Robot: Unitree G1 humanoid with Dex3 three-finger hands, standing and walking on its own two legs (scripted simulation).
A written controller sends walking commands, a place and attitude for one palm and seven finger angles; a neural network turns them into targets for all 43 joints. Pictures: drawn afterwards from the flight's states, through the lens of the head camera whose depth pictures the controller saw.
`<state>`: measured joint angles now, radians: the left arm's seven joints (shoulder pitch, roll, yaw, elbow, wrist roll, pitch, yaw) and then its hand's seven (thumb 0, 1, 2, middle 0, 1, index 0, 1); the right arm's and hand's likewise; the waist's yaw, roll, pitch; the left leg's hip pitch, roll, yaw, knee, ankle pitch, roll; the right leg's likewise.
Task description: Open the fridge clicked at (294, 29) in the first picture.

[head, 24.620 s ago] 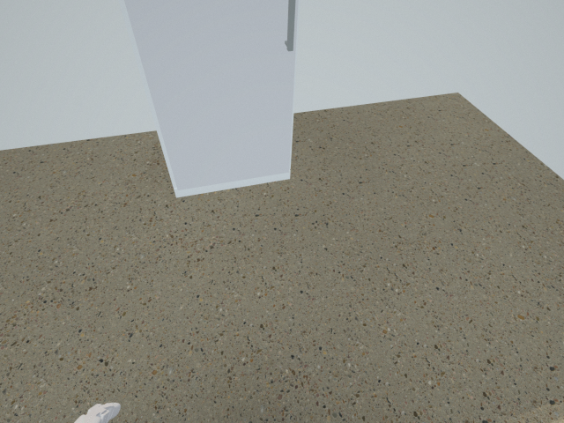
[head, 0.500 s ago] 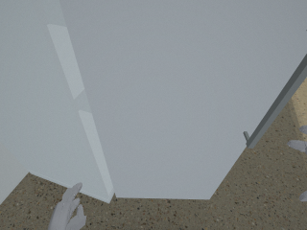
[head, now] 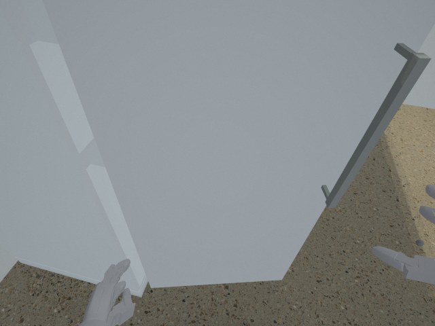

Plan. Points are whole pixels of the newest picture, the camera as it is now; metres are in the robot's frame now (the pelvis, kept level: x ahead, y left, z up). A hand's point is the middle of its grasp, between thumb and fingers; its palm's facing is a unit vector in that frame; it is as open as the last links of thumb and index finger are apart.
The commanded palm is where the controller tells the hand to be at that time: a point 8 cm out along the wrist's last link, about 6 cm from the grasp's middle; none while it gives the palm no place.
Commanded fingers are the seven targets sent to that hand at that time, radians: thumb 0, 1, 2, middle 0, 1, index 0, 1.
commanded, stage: draw the hand back to the body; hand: right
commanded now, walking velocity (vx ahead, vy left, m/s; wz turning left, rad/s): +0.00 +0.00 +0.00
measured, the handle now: (359, 142) +0.42 -0.28 +0.15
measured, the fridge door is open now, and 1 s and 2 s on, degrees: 72 72 72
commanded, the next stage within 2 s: step back with the hand held close in 0.78 s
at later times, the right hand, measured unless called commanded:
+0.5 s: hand (398, 228) +0.22 -0.25 +0.16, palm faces +0.42 +0.82 -0.39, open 8.0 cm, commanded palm +0.17 -0.29 +0.18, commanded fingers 0.00 -0.90 -0.90 0.20 0.30 0.20 0.30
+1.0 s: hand (402, 229) +0.21 -0.25 +0.17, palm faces +0.43 +0.81 -0.40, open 7.4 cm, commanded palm +0.15 -0.28 +0.18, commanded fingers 0.00 -0.90 -0.90 0.20 0.30 0.20 0.30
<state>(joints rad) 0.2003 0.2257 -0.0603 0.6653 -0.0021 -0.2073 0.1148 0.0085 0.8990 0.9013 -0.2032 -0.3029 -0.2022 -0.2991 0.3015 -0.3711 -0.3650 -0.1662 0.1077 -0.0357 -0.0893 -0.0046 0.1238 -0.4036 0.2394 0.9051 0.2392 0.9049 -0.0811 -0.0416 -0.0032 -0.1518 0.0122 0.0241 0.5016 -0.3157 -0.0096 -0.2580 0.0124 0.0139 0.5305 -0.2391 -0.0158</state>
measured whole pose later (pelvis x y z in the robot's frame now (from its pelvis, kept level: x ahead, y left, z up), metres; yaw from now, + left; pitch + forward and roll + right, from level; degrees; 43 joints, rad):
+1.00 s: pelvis +0.01 +0.02 +0.01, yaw +0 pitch -3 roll +1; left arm 0.18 0.23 -0.03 0.63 0.01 -0.07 0.09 0.01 0.90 0.90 -0.20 -0.30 -0.20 -0.30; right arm 0.43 -0.37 -0.35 -0.37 0.08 -0.08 -0.09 0.02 -0.89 -0.90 0.21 0.30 0.21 0.30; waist -0.05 -0.06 0.00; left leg -0.05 -0.02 0.03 0.37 -0.27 0.01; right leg -0.18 -0.02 0.03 0.46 -0.22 0.00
